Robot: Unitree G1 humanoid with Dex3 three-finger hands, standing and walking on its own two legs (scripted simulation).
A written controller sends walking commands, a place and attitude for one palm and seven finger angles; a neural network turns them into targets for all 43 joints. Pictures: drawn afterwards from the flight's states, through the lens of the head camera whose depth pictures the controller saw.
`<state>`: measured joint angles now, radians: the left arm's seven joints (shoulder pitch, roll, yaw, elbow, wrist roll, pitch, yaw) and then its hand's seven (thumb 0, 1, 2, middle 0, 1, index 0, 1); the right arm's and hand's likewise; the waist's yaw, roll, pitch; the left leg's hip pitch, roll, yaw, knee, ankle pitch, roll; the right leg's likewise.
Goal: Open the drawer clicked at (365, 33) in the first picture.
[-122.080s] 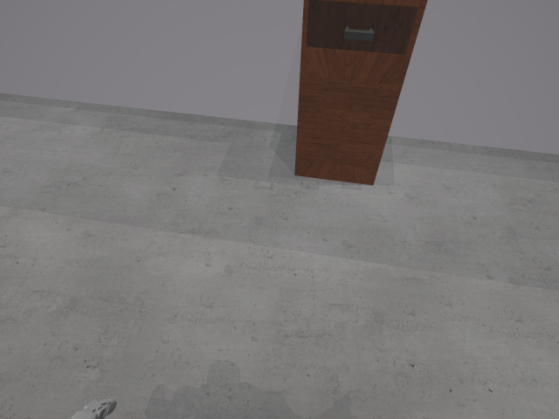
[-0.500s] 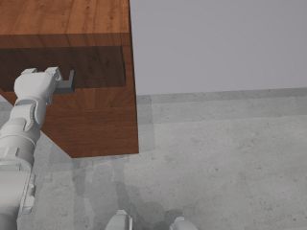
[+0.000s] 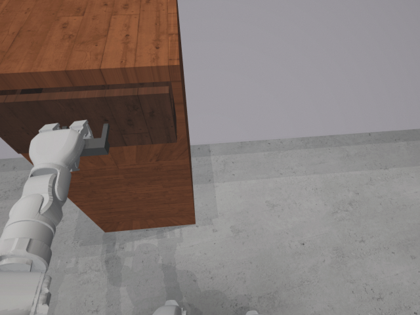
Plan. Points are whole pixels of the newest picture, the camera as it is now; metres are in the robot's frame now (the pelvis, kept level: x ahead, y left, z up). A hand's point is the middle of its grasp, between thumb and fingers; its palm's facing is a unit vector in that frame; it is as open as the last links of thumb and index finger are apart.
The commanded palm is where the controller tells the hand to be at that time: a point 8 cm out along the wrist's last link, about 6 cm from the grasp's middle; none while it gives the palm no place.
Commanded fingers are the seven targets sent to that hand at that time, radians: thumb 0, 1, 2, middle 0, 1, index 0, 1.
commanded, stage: pull the drawer open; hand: left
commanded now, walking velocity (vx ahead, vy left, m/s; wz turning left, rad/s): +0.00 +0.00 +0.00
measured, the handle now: (83, 138) +0.45 +0.27 +0.04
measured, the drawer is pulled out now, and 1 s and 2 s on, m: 0.03 0.15 0.27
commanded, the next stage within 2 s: none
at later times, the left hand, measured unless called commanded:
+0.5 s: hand (65, 189) +0.35 +0.29 +0.02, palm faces -0.06 -0.01 -1.00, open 5.6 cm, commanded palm +0.32 +0.27 +0.08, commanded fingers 0.00 0.90 0.90 -0.40 -1.35 -0.40 -1.35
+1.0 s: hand (58, 219) +0.29 +0.28 +0.02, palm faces -0.04 -0.03 -1.00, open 5.6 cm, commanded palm +0.26 +0.27 +0.08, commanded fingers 0.00 0.90 0.90 -0.40 -1.35 -0.40 -1.35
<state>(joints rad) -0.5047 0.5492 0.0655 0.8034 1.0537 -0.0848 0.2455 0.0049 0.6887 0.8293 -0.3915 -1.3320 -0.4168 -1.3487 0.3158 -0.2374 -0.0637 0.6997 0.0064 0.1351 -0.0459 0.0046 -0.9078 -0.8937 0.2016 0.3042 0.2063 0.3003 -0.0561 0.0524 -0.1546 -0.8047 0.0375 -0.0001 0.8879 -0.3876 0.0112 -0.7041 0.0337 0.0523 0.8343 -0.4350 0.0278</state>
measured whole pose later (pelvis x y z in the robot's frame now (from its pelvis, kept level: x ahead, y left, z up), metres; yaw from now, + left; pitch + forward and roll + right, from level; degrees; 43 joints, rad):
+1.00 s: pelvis +0.00 -0.01 +0.01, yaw +2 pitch +11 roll -1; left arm -0.03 0.48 0.03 0.35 1.01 -0.04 0.30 0.00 0.68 0.85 -0.42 -1.35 -0.42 -1.35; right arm 0.18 -0.24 -0.05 0.65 0.00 0.08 -0.06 0.01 -0.91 -0.89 0.20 0.30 0.21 0.30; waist 0.02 0.05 -0.11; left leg -0.65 0.02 -0.02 0.83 -0.37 -0.01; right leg -0.56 0.02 0.03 0.81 -0.45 0.01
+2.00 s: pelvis +0.00 -0.02 +0.00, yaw +2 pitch +9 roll -1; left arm 0.48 0.43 0.07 -0.07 1.00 -0.03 0.35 -0.01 0.69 0.81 -0.42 -1.35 -0.42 -1.35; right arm 0.14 -0.23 -0.03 0.60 -0.04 0.05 -0.04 0.01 -0.91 -0.89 0.20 0.30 0.21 0.30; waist 0.06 0.06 -0.11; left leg -0.64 0.02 -0.03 0.88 -0.40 -0.02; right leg -0.55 0.02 0.02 0.87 -0.48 0.00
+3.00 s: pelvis -0.01 -0.03 +0.00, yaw +3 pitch +9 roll -1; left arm 0.54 0.50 0.16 -0.09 0.95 -0.09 0.37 0.00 -0.18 0.44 -0.34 -1.24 -0.37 -1.25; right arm 0.14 -0.22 -0.02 0.60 -0.03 0.09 -0.07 0.01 -0.91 -0.89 0.20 0.30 0.21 0.30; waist 0.07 0.05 -0.12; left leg -0.68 0.02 -0.05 0.91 -0.40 -0.03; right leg -0.59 0.03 0.01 0.91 -0.49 -0.01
